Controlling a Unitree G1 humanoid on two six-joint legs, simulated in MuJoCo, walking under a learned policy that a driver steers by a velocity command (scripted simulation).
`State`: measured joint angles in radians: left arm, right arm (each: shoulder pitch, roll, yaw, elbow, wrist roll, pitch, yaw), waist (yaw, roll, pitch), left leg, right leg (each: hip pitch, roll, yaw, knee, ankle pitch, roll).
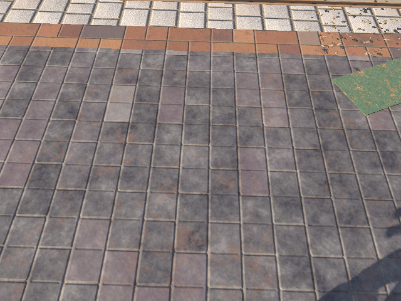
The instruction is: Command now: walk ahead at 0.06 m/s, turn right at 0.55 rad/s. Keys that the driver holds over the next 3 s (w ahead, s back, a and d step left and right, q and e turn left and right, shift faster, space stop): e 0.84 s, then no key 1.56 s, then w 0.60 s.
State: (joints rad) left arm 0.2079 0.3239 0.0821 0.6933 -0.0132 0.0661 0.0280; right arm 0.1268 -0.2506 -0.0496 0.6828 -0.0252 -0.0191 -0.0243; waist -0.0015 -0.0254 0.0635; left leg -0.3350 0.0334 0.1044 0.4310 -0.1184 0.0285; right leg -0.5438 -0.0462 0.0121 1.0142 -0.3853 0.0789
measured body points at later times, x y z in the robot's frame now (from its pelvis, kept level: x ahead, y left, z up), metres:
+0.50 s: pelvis +0.03 -0.04 +0.00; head +0.06 -0.07 +0.45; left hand +0.26 +0.19 -0.07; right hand +0.11 -0.36 -0.10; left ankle +0.10 +0.11 -0.69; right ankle +0.02 -0.13 -0.74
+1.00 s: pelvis +0.03 -0.03 +0.00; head +0.06 -0.05 +0.45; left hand +0.32 +0.11 -0.09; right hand -0.01 -0.34 -0.10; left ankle +0.09 +0.09 -0.74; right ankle -0.04 -0.14 -0.72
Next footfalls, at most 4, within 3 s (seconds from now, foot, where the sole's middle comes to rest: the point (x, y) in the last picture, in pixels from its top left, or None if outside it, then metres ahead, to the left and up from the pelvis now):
0.16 right None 0.06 -0.13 -0.77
0.64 left None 0.13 0.07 -0.77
1.04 right None -0.01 -0.16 -0.77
1.38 left None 0.12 0.05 -0.77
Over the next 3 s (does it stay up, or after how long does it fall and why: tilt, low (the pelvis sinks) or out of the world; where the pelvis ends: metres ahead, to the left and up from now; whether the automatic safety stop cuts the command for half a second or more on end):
stays up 0.16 -0.14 0.00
